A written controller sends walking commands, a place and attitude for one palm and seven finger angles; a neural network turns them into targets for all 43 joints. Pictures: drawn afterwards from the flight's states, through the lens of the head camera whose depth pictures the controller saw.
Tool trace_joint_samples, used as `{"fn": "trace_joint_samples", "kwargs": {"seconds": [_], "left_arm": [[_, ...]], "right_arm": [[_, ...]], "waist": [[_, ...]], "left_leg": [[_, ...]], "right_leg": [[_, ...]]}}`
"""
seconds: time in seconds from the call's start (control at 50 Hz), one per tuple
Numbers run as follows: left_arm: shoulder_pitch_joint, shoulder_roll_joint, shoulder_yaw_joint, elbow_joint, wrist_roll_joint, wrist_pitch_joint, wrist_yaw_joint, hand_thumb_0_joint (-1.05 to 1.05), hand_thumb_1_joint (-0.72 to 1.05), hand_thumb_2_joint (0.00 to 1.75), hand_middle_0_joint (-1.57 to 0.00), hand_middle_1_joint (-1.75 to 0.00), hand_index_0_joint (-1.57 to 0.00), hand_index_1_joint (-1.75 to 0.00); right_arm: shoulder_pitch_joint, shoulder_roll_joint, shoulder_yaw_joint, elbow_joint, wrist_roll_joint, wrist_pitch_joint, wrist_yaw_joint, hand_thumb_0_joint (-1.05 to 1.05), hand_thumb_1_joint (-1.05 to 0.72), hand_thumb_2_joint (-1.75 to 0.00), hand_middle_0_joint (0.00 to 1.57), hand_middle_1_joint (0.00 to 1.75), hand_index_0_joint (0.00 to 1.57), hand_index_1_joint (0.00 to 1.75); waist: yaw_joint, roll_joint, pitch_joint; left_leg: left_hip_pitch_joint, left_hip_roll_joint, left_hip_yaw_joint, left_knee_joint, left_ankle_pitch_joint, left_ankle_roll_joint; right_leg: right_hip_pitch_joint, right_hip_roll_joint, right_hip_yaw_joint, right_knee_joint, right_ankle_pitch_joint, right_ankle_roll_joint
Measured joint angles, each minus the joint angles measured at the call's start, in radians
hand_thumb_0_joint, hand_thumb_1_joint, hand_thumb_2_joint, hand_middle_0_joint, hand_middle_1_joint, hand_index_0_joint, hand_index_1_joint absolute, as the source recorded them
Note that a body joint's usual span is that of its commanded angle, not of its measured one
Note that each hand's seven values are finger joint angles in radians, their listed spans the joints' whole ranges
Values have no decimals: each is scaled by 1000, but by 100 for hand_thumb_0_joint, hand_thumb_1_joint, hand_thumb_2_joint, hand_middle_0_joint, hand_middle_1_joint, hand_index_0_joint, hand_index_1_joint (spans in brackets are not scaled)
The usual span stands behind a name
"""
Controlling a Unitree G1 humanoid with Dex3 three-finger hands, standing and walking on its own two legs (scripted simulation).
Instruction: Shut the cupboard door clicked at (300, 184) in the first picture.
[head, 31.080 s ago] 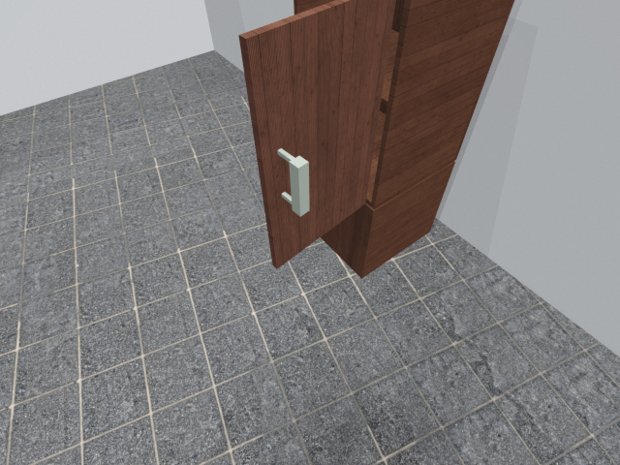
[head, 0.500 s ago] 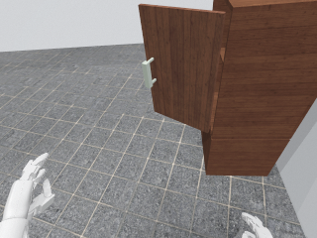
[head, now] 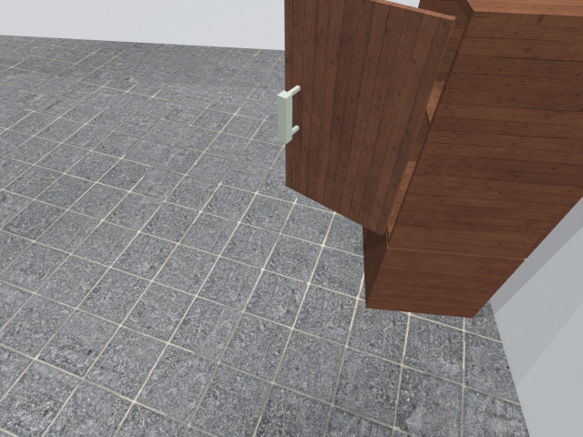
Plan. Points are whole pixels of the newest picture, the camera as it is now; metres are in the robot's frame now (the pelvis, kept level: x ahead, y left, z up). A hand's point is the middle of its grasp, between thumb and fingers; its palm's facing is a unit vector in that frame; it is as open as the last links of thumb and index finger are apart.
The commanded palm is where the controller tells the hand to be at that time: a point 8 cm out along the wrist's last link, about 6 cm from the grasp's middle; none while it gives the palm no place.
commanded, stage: let the arm hang, fingers relaxed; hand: left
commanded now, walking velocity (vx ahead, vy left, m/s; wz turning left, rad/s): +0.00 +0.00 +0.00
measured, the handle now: (290, 114) +0.86 +0.07 -0.04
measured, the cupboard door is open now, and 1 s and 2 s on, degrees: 60 60 60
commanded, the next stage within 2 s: look to check the result in 0.50 s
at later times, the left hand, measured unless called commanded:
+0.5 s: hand out of the picture -0.01 +0.16 -0.17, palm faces +0.01 -0.99 -0.17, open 7.4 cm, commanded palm none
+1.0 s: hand out of the picture -0.02 +0.17 -0.17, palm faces +0.02 -0.98 -0.18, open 7.4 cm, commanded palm none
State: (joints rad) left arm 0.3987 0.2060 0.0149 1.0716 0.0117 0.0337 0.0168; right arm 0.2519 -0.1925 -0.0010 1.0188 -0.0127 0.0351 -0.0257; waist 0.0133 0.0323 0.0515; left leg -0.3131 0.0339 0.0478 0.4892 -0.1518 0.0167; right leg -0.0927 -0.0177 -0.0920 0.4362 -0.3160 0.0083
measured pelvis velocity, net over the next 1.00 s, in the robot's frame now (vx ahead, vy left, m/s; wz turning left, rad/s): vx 0.02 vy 0.00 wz -0.03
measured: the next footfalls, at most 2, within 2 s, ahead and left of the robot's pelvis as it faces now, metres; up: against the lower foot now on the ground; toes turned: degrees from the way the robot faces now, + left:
right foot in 1.94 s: +0.08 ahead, -0.15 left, +0.00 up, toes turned +23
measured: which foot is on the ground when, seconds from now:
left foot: down 0.00-1.00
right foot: down 0.00-1.00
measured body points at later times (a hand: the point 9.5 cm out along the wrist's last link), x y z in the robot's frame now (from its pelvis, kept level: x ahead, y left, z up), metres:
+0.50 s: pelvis +0.01 +0.00 +0.00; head +0.01 +0.00 +0.45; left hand -0.01 +0.22 -0.16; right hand -0.02 -0.22 -0.16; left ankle +0.07 +0.11 -0.74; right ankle -0.05 -0.12 -0.74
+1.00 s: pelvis +0.02 +0.00 +0.00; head +0.03 +0.00 +0.45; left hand -0.02 +0.22 -0.16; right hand +0.01 -0.22 -0.16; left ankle +0.07 +0.11 -0.74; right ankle -0.05 -0.12 -0.74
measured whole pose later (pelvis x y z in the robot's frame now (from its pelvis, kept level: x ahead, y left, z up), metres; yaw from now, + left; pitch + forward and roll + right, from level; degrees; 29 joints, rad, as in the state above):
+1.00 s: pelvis +0.02 +0.00 +0.00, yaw -2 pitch -2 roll +0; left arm 0.35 0.14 0.01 1.15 0.01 0.00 0.04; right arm 0.26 -0.15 0.00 1.14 -0.01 0.02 -0.03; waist 0.00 0.00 0.05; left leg -0.25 0.02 0.08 0.43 -0.16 0.02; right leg -0.04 -0.03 -0.06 0.39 -0.32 0.01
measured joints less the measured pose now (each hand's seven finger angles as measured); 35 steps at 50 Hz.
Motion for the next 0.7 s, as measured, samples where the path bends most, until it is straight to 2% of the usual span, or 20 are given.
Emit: {"fn": "trace_joint_samples", "kwargs": {"seconds": [0.1, 0.28, 0.46, 0.7], "left_arm": [[-15, -8, -5, 38, -1, -9, 7, 1, 91, 89, -20, -30, -20, -29], [-68, -38, -13, 50, -1, -19, 9, 1, 91, 89, -20, -30, -20, -29], [-85, -70, -15, 54, -2, -27, 12, 1, 91, 89, -20, -30, -20, -29], [-57, -77, -12, 73, -4, -26, 20, 1, 91, 89, -20, -30, -20, -29]], "right_arm": [[-5, 1, -3, 45, 1, -2, -1, 1, -92, -90, 20, 30, 20, 30], [15, 19, -2, 97, -1, -7, 1, 1, -91, -90, 20, 30, 20, 30], [41, 40, -1, 119, -1, -13, -3, 0, -91, -90, 20, 30, 20, 30], [39, 62, 0, 122, 0, -14, -6, 0, -91, -90, 20, 30, 20, 30]], "waist": [[-4, 8, -15], [-14, -19, -33], [-22, -31, -27], [-19, -30, -10]], "left_leg": [[34, -11, 19, -36, 14, 6], [55, -19, 33, -70, 27, 8], [60, -17, 33, -75, 25, 5], [59, -9, 32, -59, 7, 1]], "right_leg": [[16, -13, 16, -10, 6, 7], [19, -23, 28, -14, 7, 10], [26, -21, 29, -24, 7, 9], [37, -13, 29, -35, 5, 6]]}}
